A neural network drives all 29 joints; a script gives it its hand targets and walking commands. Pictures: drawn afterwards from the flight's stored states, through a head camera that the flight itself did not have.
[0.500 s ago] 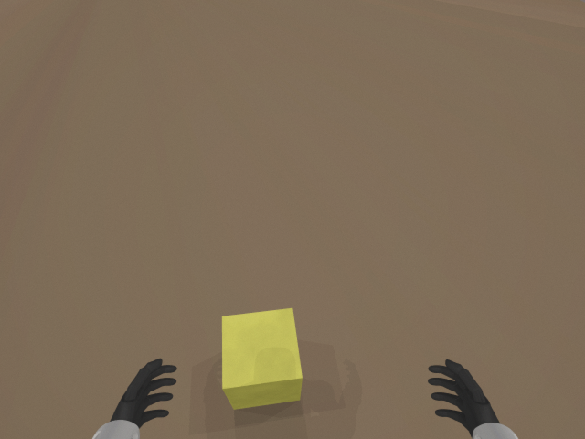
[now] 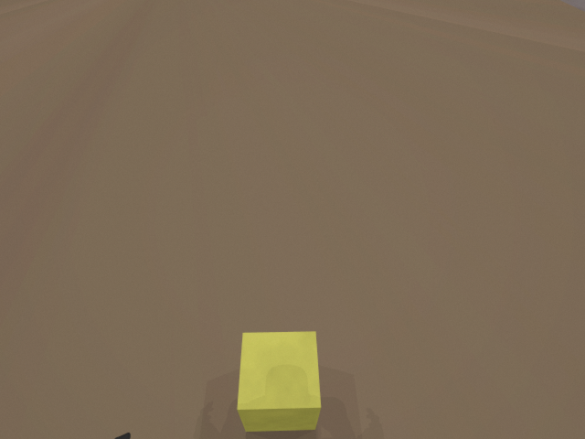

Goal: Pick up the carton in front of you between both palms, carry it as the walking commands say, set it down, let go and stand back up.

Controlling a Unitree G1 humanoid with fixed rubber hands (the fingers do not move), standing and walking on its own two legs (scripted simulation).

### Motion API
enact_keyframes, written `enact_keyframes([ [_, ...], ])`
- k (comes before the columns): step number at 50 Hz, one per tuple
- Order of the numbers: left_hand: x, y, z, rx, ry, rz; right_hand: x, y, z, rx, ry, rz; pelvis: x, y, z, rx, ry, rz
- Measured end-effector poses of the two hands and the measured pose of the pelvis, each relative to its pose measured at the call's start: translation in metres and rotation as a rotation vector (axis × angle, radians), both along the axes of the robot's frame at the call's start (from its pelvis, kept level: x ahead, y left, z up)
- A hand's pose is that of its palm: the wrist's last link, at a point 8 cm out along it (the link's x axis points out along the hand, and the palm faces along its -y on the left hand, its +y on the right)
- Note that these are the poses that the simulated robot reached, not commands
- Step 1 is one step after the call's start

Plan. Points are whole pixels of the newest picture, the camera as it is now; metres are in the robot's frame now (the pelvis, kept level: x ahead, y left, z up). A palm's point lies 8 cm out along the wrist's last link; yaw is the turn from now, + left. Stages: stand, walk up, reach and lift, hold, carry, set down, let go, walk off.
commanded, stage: stand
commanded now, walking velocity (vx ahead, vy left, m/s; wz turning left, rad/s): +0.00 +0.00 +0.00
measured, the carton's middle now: (279, 382) +0.39 +0.06 -0.63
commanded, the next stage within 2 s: none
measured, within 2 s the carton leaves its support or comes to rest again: neither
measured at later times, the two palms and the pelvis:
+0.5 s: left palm out of the picture +0.02 +0.27 -0.12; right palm out of the picture +0.08 -0.25 -0.12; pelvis +0.00 +0.00 -0.01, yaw +3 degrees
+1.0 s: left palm out of the picture -0.05 +0.26 -0.13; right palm out of the picture +0.05 -0.25 -0.12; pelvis -0.02 +0.00 +0.00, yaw +5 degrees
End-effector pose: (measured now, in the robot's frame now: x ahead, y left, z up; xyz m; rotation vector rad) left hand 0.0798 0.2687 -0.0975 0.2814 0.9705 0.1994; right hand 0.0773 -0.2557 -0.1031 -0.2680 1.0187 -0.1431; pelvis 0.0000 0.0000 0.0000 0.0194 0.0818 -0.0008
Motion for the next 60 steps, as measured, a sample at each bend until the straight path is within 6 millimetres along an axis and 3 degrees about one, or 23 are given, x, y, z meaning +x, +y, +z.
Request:
enact_keyframes([
  [8, -0.011, -0.004, -0.010, -0.013, 0.040, 0.047, 0.018, 0.010, -0.009, 0.013, 0.005, 0.017, 0.007, 0.001, -0.005, -0.006, -0.002, 0.021],
  [15, -0.029, -0.003, -0.017, -0.018, 0.089, 0.079, 0.019, 0.010, -0.011, 0.002, 0.024, 0.026, 0.006, 0.002, -0.007, -0.012, -0.011, 0.038],
  [35, -0.093, 0.000, -0.024, -0.021, 0.232, 0.145, -0.009, 0.007, -0.012, -0.018, 0.110, 0.038, -0.009, 0.001, -0.003, -0.019, -0.044, 0.078],
  [60, -0.144, -0.024, -0.035, -0.075, 0.368, 0.198, -0.040, 0.006, -0.019, -0.006, 0.211, 0.030, -0.019, -0.007, 0.001, -0.021, -0.077, 0.098],
])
